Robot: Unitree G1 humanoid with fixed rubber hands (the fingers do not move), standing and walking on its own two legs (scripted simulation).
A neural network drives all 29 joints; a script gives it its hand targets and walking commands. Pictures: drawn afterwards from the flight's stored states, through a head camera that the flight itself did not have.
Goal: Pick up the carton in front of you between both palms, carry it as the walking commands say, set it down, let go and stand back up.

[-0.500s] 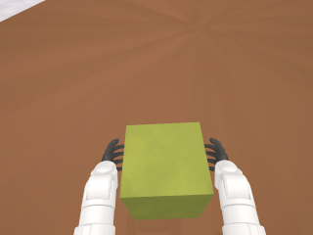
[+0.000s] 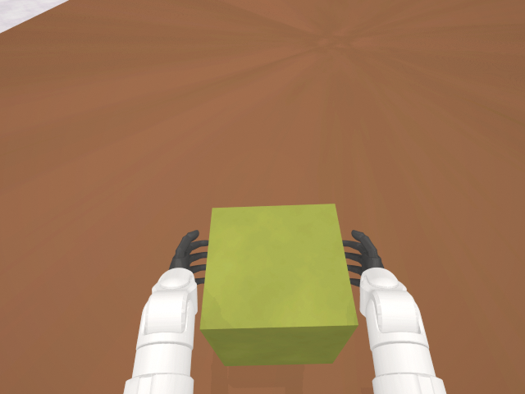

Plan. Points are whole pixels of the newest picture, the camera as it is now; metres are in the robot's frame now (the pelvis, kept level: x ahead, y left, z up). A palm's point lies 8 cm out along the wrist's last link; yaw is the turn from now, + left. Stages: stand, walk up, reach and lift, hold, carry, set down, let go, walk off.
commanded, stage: carry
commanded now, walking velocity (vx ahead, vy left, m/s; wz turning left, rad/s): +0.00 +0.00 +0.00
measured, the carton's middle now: (276, 290) +0.31 +0.00 -0.05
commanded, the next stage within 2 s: hold in 0.18 s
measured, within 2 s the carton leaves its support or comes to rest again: neither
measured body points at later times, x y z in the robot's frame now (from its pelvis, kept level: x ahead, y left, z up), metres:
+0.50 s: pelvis -0.02 -0.01 +0.01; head -0.06 -0.02 +0.46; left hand +0.26 +0.17 +0.04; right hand +0.29 -0.13 +0.04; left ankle -0.01 +0.10 -0.74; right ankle +0.03 -0.14 -0.74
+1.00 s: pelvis -0.06 -0.04 -0.05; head +0.14 -0.02 +0.35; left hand +0.32 +0.16 -0.12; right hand +0.37 -0.13 -0.13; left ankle -0.01 +0.10 -0.74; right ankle +0.03 -0.13 -0.74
